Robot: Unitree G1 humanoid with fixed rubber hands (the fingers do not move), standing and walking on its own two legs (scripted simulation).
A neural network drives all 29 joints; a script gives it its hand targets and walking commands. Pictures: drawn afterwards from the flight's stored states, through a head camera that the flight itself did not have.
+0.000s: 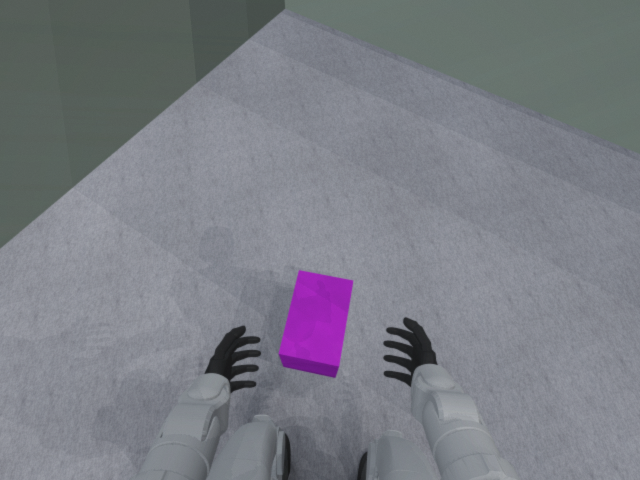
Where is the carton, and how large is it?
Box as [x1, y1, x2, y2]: [279, 270, 353, 377]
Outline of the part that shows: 299,270 279,350 281,361 283,366 335,377 339,364 353,280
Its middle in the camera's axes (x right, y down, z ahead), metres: +0.00 +0.26 +1.10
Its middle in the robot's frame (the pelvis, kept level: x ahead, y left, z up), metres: +0.46 +0.02 -0.64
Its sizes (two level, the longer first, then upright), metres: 0.235 0.156 0.186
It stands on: the floor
